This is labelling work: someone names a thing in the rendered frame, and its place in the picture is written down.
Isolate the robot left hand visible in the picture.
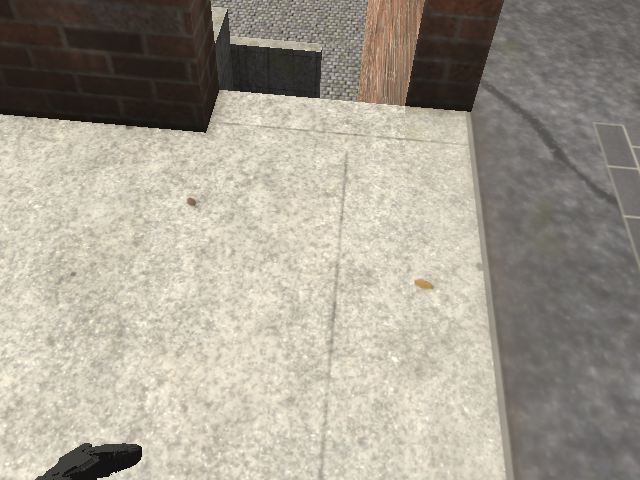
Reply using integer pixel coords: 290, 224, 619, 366
35, 443, 142, 480

